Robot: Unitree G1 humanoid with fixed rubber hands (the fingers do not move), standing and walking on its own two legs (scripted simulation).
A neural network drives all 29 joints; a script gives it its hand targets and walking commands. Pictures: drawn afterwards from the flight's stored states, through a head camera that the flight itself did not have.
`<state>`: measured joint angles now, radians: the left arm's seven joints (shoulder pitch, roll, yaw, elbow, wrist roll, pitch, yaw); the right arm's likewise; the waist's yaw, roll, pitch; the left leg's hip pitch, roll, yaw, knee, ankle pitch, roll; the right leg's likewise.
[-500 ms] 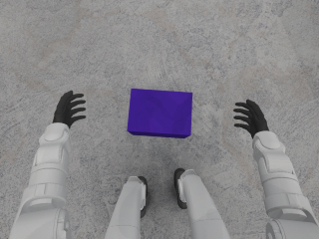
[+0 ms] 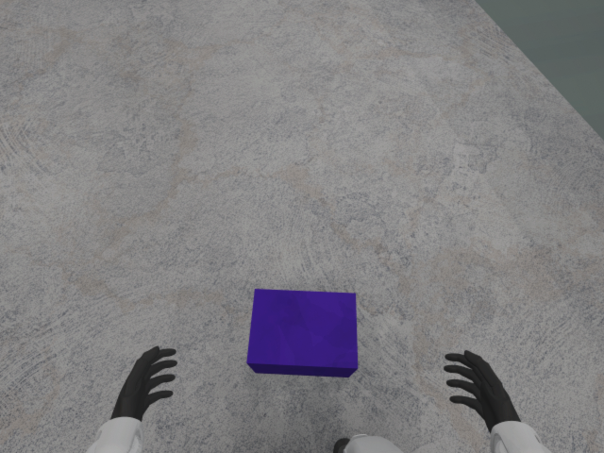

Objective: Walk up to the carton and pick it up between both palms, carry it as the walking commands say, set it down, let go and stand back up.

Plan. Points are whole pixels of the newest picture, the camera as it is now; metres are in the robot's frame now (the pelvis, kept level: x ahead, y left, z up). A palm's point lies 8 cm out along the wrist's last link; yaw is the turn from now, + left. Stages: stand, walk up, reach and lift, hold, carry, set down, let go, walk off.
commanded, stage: let go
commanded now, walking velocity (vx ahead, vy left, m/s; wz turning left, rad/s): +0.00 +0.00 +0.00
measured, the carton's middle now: (303, 334) +0.39 -0.01 -0.66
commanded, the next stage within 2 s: stand in 0.42 s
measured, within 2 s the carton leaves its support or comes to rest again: neither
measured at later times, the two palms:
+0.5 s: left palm out of the picture +0.09 +0.24 -0.08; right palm (514, 450) +0.11 -0.25 -0.07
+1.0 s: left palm out of the picture -0.01 +0.25 -0.10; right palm out of the picture -0.04 -0.29 -0.12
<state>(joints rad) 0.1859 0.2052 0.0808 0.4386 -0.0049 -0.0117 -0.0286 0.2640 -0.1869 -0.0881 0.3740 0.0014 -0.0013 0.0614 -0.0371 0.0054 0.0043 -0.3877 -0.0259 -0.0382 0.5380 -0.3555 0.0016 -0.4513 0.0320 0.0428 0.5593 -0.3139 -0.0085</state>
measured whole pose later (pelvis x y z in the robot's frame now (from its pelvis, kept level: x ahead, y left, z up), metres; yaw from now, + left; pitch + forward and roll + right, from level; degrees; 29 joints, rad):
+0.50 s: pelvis -0.04 -0.01 +0.00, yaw +1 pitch -4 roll +0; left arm 0.26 0.22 0.04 0.59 0.02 0.06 -0.03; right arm 0.25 -0.20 -0.08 0.55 -0.03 0.07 0.04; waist 0.02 0.01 0.02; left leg -0.12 -0.02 -0.05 0.51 -0.33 0.00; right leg -0.18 0.04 0.03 0.53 -0.29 -0.02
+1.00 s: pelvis -0.07 -0.02 +0.01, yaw +0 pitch -6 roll +1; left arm 0.33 0.24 0.08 0.91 0.03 -0.03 0.01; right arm 0.40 -0.25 -0.10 0.90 -0.02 -0.04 -0.02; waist 0.00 0.02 -0.08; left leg -0.11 0.00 -0.04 0.47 -0.27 -0.02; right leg -0.18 0.05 0.04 0.50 -0.22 -0.04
